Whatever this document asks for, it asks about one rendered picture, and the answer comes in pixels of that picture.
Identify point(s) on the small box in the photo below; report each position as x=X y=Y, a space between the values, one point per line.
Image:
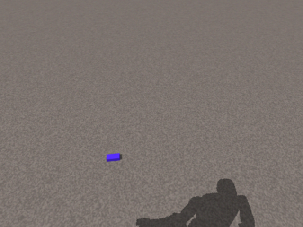
x=113 y=157

